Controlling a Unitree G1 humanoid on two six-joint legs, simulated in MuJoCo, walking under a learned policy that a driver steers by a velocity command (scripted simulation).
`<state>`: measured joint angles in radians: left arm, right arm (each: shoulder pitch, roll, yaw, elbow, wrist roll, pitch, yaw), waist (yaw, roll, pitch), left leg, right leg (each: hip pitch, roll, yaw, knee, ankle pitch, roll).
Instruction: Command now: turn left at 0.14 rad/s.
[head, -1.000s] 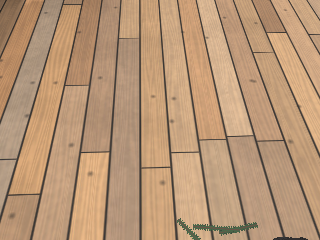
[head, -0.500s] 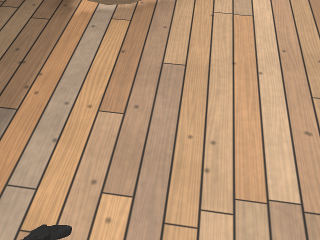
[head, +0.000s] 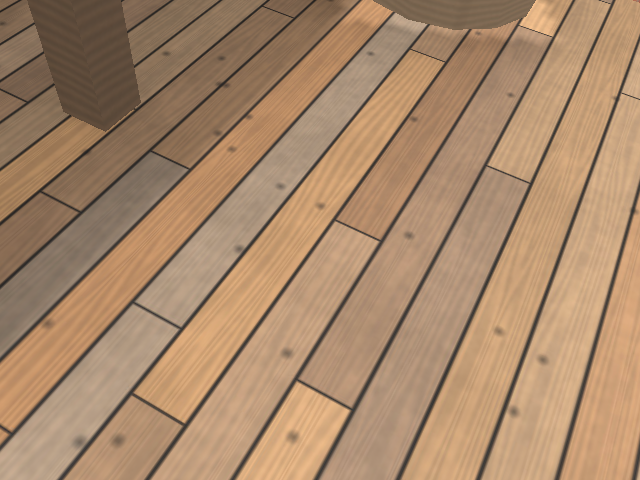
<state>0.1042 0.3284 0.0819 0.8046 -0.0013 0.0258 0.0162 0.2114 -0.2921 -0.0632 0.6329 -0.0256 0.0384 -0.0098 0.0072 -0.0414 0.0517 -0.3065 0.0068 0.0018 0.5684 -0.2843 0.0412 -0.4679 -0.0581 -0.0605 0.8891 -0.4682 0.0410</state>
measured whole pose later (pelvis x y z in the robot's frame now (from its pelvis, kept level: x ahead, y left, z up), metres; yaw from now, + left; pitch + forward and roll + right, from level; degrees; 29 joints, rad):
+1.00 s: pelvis +0.04 +0.00 +0.01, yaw -31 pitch +1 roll +0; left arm 0.16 0.34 0.07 0.72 -0.02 0.03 0.02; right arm 0.21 -0.29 -0.08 0.76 -0.01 -0.04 -0.02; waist 0.00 -0.04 0.01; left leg -0.23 -0.03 -0.04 0.45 -0.25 0.02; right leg -0.43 0.08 0.14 0.95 -0.46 -0.01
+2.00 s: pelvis +0.41 -0.28 +0.01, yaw -33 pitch +1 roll +1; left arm 0.25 0.31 0.04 0.76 -0.01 -0.08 0.00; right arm 0.26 -0.28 -0.05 0.77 0.00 -0.08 0.03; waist -0.02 -0.03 0.05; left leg -0.26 -0.07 0.04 0.39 -0.14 0.08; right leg -0.52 -0.08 0.05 1.11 -0.32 -0.01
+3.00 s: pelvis +0.80 -0.47 +0.00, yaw -9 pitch +1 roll +0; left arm 0.17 0.30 0.05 0.83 0.00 0.00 0.03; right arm 0.13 -0.24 -0.03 0.71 -0.03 -0.02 0.02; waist 0.00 -0.03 0.06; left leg -0.37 -0.05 0.01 0.45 -0.11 0.07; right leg -0.46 -0.08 0.03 0.90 -0.44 0.08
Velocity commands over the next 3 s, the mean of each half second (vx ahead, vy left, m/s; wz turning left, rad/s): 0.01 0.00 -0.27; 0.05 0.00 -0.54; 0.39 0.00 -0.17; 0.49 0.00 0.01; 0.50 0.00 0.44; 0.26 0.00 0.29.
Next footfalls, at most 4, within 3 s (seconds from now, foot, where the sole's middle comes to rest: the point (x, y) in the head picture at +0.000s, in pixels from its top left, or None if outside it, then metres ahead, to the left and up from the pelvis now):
0.40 right None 0.00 -0.12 -0.77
0.90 left None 0.13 0.08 -0.77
1.30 right None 0.10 -0.23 -0.77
1.80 left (432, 453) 0.52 -0.26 -0.77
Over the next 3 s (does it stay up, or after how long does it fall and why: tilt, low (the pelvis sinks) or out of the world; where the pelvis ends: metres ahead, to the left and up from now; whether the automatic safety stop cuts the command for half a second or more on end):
stays up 0.80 -0.47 0.00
